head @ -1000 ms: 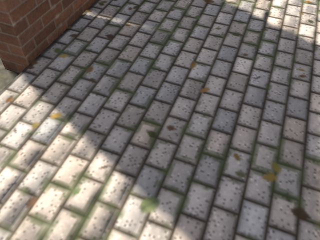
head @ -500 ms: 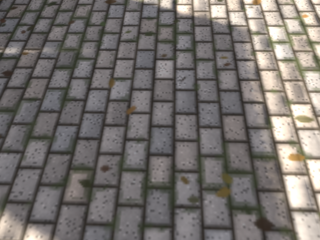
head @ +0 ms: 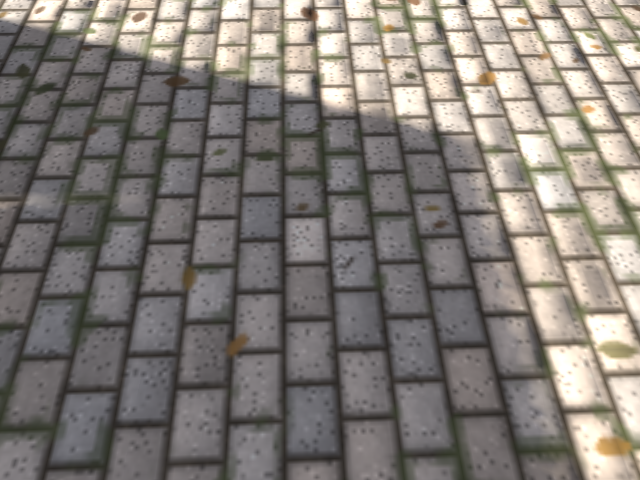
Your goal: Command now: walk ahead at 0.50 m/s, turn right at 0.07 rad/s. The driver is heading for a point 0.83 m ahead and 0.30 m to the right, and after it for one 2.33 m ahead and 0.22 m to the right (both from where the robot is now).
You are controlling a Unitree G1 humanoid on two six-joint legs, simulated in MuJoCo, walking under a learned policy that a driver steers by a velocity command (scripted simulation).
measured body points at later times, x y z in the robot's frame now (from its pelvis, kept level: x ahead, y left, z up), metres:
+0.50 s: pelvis +0.25 -0.04 -0.01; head +0.30 -0.06 +0.44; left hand +0.47 +0.20 -0.09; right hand +0.31 -0.33 -0.13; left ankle +0.14 +0.10 -0.64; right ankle +0.35 -0.14 -0.73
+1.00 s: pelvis +0.35 -0.02 +0.01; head +0.37 +0.00 +0.46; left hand +0.60 +0.19 -0.09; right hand +0.34 -0.32 -0.08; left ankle +0.40 +0.09 -0.73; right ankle +0.31 -0.14 -0.65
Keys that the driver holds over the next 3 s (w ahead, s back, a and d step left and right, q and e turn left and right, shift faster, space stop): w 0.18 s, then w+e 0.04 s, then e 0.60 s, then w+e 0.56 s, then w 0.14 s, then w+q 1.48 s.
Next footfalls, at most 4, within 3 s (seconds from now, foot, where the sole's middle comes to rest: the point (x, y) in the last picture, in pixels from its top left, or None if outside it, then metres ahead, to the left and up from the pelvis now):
0.38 right None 0.39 -0.14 -0.77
0.84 left None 0.44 0.08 -0.77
1.30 right None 0.42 -0.25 -0.77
1.80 left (471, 335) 0.82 -0.33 -0.77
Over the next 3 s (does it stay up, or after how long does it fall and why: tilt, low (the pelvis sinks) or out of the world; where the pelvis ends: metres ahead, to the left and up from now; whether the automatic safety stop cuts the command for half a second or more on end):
stays up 1.21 -0.50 0.01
